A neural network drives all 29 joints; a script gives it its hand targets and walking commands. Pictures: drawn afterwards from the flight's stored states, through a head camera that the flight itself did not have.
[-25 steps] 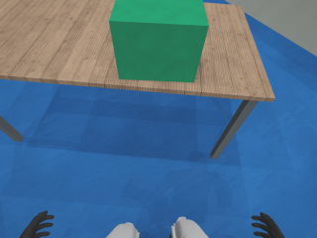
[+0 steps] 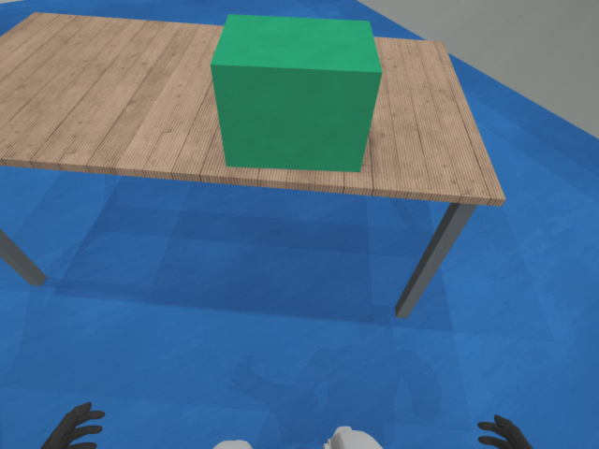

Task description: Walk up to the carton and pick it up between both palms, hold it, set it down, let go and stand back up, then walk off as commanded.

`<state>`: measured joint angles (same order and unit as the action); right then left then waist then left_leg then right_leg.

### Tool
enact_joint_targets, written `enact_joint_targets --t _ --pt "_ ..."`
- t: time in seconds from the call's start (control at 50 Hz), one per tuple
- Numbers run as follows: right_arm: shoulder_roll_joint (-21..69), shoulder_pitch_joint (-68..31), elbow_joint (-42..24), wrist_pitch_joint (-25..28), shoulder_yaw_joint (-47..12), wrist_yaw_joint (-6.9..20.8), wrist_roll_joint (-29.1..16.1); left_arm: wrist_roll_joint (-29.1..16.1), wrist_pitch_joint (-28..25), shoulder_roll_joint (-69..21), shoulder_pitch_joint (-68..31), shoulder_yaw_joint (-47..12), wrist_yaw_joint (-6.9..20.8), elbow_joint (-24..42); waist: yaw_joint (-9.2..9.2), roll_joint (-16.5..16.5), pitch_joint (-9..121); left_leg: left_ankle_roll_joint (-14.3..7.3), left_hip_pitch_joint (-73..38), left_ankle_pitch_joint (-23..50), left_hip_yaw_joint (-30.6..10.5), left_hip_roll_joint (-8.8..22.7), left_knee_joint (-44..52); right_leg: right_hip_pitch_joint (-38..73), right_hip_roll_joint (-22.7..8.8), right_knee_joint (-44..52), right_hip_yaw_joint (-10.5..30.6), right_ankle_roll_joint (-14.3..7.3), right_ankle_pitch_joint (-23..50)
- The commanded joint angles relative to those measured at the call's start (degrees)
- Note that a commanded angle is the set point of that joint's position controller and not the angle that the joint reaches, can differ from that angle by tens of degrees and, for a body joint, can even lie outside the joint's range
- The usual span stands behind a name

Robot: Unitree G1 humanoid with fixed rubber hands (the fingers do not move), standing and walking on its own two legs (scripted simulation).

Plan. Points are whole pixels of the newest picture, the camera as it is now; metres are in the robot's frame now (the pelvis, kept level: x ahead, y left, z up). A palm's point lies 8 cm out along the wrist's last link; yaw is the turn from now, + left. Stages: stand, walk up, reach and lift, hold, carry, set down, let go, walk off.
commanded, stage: stand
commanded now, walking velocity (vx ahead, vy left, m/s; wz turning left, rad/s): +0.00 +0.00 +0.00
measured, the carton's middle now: (296, 95) +0.79 +0.03 +0.04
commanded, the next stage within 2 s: none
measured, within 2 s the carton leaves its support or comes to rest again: neither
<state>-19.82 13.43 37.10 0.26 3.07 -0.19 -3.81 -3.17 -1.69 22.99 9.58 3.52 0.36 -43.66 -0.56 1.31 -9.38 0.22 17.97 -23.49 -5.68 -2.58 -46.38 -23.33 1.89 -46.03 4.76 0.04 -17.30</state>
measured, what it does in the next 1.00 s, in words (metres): stands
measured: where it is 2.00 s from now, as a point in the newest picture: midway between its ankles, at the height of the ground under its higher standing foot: outside the picture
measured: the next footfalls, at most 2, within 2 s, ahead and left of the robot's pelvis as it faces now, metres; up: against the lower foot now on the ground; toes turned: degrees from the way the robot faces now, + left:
none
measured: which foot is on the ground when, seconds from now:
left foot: down 0.00-1.00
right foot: down 0.00-1.00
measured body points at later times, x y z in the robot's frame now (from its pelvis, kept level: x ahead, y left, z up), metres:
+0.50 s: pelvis +0.01 -0.01 +0.00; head +0.03 -0.01 +0.45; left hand +0.15 +0.31 -0.08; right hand +0.15 -0.31 -0.09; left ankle +0.03 +0.14 -0.70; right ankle +0.08 -0.12 -0.70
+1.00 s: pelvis +0.02 -0.01 +0.00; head +0.03 -0.01 +0.45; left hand +0.15 +0.31 -0.09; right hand +0.15 -0.31 -0.09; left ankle +0.03 +0.14 -0.70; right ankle +0.08 -0.12 -0.70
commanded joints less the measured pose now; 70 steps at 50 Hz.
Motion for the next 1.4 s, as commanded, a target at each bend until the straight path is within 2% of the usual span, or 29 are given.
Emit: enact_joint_targets --t 0.0,0.02,0.04,0.08,0.12,0.16,0.22,0.34,0.38,0.42,0.44,0.48,0.5,0.52,0.6,0.64,0.7,0.74,0.82,0.86,0.88,0.92,0.98,1.06,1.14,1.24,1.28,1.34,1.38 --pt "-13.4 -1.1 1.8 2.9 4.0 -0.2 5.8 5.4 -3.2 14.7 -3.2 2.5 0.2 2.2 1.60 0.7 13.2 -3.2 -0.4 -5.0 -1.2 2.7 9.4 2.0 -10.0 20.8 17.6 -7.4 -13.8" --pt "-13.6 -1.2 2.8 3.0 3.5 -0.3 5.9 5.9 -3.1 13.4 -5.0 1.9 0.0 1.8 2.39 1.9 11.8 -3.2 -2.4 -4.5 -2.0 2.9 10.0 -0.4 -10.4 20.8 18.2 -7.9 -11.1" --pt "-13.5 0.8 3.0 3.0 3.7 0.0 5.6 5.5 -3.1 13.5 -3.9 1.5 -0.1 1.7 2.84 -0.5 13.6 -3.4 -5.1 -4.9 -3.8 3.9 11.8 -2.1 -10.3 20.2 17.6 -7.2 -12.7" --pt "-14.2 -1.7 2.7 3.5 3.9 0.0 5.8 5.3 -3.5 11.4 -3.6 1.0 0.0 1.4 2.01 -1.9 13.8 -4.4 -4.0 1.5 -6.4 6.4 14.8 1.2 -6.4 16.6 11.8 -5.2 -3.2" --pt "-15.4 -4.4 3.2 3.6 4.0 0.0 6.0 4.9 -3.5 11.3 -3.2 1.1 0.2 0.9 0.02 -2.3 15.5 -4.3 -1.4 4.9 -5.7 6.3 14.6 6.5 -6.0 15.2 9.7 -5.0 4.1" --pt "-13.3 -2.0 3.5 3.5 3.5 0.1 5.6 4.9 -3.3 13.5 -3.7 1.5 0.0 1.0 1.64 1.4 15.2 -3.6 -1.8 2.8 -3.9 4.8 12.0 4.9 -8.2 16.9 12.9 -6.5 1.8" --pt "-13.4 -3.3 4.7 3.2 3.3 0.0 5.4 5.1 -3.0 13.5 -4.0 1.7 -0.2 0.6 0.86 0.0 13.7 -3.7 -1.9 2.2 -3.7 4.4 12.5 3.3 -8.5 18.5 13.9 -6.2 -4.2" --pt "-13.2 -4.4 4.9 3.4 3.2 0.2 5.7 4.8 -3.2 12.7 -6.3 1.5 0.0 1.3 0.80 -0.2 13.3 -4.1 -1.1 3.9 -3.3 5.1 12.8 3.0 -8.0 18.2 12.6 -6.2 -0.7" --pt "-13.7 -3.1 5.4 3.4 3.3 0.2 5.7 4.8 -3.1 13.9 -6.3 1.7 -0.2 0.8 2.00 1.1 14.1 -3.9 -2.0 1.3 -3.7 5.4 13.8 3.2 -7.8 19.0 13.4 -6.0 -2.2" --pt "-14.6 -4.9 5.1 3.6 3.4 0.3 5.8 4.8 -3.3 11.7 -5.6 1.4 -0.1 0.6 0.60 -2.1 15.5 -4.1 -2.2 2.0 -4.8 5.8 14.4 4.3 -7.1 17.4 11.2 -5.4 -1.2" --pt "-13.4 -5.0 5.0 3.6 3.3 0.4 5.8 4.8 -3.2 12.3 -5.2 1.5 0.0 0.3 0.74 0.3 14.7 -4.2 -1.2 2.8 -3.7 5.7 13.8 4.7 -6.6 17.5 10.8 -5.4 -1.6" --pt "-13.4 -4.4 5.8 3.3 3.3 0.1 5.7 4.9 -3.0 12.9 -5.7 1.6 -0.1 0.7 0.59 -0.3 13.9 -4.0 -0.9 4.1 -3.8 5.4 13.6 5.2 -7.0 17.8 11.5 -5.7 1.7" --pt "-13.3 -4.3 5.9 3.4 3.1 0.2 5.7 5.1 -2.9 13.8 -5.5 2.0 -0.2 0.3 0.79 0.6 15.1 -3.5 -1.0 1.4 -3.1 4.8 12.8 5.0 -8.1 18.6 12.8 -5.8 -2.0" --pt "-13.5 -3.8 5.8 3.3 3.0 0.1 6.1 4.4 -2.9 12.2 -5.4 1.5 -0.1 0.6 0.94 -1.7 13.5 -4.2 -1.1 2.8 -4.3 5.4 13.8 4.0 -7.7 17.9 12.5 -6.0 -0.4" --pt "-12.9 -5.4 5.4 3.1 2.9 0.0 6.0 4.8 -2.9 11.7 -5.4 1.6 -0.3 0.0 0.56 -1.1 15.4 -4.4 -2.5 5.6 -3.4 5.3 12.7 5.8 -7.1 18.2 11.5 -5.7 1.7" --pt "-13.7 -3.8 5.7 3.0 3.2 0.1 6.1 5.0 -2.8 12.3 -5.4 1.5 -0.1 0.4 0.98 2.1 14.9 -3.9 -2.7 3.9 -2.8 4.5 11.8 4.2 -7.7 19.0 12.9 -6.1 1.1" --pt "-13.8 -2.6 5.8 2.8 3.3 0.0 5.7 4.9 -2.8 13.8 -5.1 1.8 -0.4 0.1 1.85 0.9 14.9 -3.9 -4.2 3.0 -2.7 4.5 12.0 2.6 -8.8 20.0 15.2 -6.4 -1.4" --pt "-13.9 -2.6 6.5 3.1 3.0 0.2 6.0 4.9 -2.8 12.4 -6.0 1.7 -0.5 0.7 1.17 -1.4 12.1 -4.3 -1.6 4.0 -5.1 5.6 14.4 2.0 -7.2 18.9 12.7 -5.3 -3.6" --pt "-14.2 -6.6 5.6 3.2 3.1 0.1 5.7 4.8 -2.7 11.7 -5.3 1.7 0.0 -0.1 -0.37 -0.9 14.5 -4.4 0.1 2.5 -4.2 6.0 14.8 5.3 -6.2 17.9 9.7 -4.9 -1.0" --pt "-13.6 -3.9 5.7 3.0 2.9 -0.1 5.8 4.4 -2.7 12.3 -6.0 1.8 0.0 0.3 0.57 0.1 13.2 -4.6 -0.7 3.6 -4.3 5.9 13.9 3.7 -6.8 18.3 11.6 -5.6 -1.2" --pt "-14.4 -4.1 5.9 3.1 3.0 0.0 6.0 4.3 -2.7 11.3 -5.5 1.5 0.1 -0.1 0.78 -2.2 15.2 -4.5 -1.4 3.4 -5.2 6.2 14.7 5.4 -6.2 16.5 10.3 -5.5 1.7" --pt "-13.3 -3.6 5.4 3.1 2.8 -0.2 5.7 4.7 -2.9 12.4 -5.1 1.8 0.1 0.0 0.19 0.5 15.4 -4.6 -1.5 6.5 -4.7 6.1 13.7 6.6 -7.1 17.0 11.0 -5.8 3.8" --pt "-13.3 -4.2 5.6 3.3 3.0 -0.1 5.9 4.4 -2.5 11.9 -6.3 1.5 -0.2 -0.1 1.13 -0.9 14.9 -4.7 -1.8 5.3 -4.8 5.8 14.0 4.8 -6.8 17.0 11.2 -5.7 2.9" --pt "-13.1 -5.9 5.4 3.4 2.7 -0.1 6.0 4.2 -2.7 11.3 -5.4 1.3 0.1 0.2 -0.11 -3.4 12.5 -4.8 0.2 3.2 -5.4 6.4 15.1 4.8 -6.0 16.8 10.0 -5.4 2.6" --pt "-13.0 -4.4 5.5 3.1 2.5 -0.1 5.9 4.5 -2.8 12.3 -6.3 1.6 -0.1 0.0 1.43 -0.5 15.3 -4.8 -2.4 5.1 -4.3 5.7 13.5 4.2 -7.0 17.7 11.6 -5.6 1.0" --pt "-13.8 -2.7 6.4 3.0 3.2 -0.1 5.7 4.6 -2.6 13.3 -5.0 1.9 0.1 -0.8 1.24 0.8 15.1 -4.3 -3.0 2.3 -3.5 5.1 12.9 3.6 -8.1 19.6 13.4 -5.6 -4.1" --pt "-14.5 -5.0 5.7 3.1 3.1 -0.1 6.3 4.4 -2.7 11.7 -5.8 1.2 0.1 -0.3 0.32 -0.6 13.5 -5.2 -2.3 3.7 -5.6 6.7 14.4 2.3 -6.4 18.5 11.0 -5.0 -1.3" --pt "-14.2 -3.8 5.7 3.1 3.1 0.0 5.9 4.5 -2.9 12.4 -6.4 1.6 0.2 0.0 0.97 1.2 12.6 -4.9 -0.8 3.9 -4.0 5.6 13.4 3.6 -7.4 19.3 12.6 -5.6 -0.6" --pt "-12.9 -4.0 6.2 3.0 2.8 0.1 6.0 4.2 -2.8 12.0 -5.7 1.6 0.1 -0.5 0.66 -0.6 15.3 -4.6 -2.4 4.1 -3.2 5.4 13.2 4.9 -7.5 18.4 12.3 -5.2 1.7"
